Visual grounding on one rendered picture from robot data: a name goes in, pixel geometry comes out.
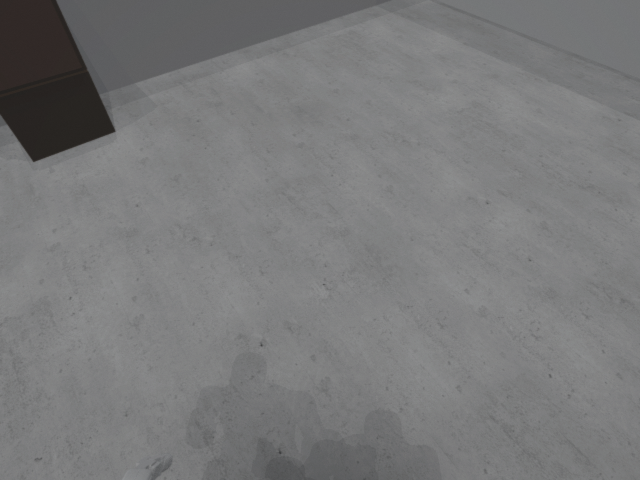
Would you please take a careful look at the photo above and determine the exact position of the cupboard door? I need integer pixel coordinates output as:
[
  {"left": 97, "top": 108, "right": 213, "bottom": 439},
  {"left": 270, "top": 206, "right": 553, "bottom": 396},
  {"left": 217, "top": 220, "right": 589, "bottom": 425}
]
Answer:
[{"left": 0, "top": 0, "right": 82, "bottom": 91}]

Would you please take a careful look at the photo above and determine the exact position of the robot left hand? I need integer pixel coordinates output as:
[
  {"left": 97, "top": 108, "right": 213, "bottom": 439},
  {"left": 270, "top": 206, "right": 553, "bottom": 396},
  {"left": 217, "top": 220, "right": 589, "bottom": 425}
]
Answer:
[{"left": 121, "top": 453, "right": 173, "bottom": 480}]

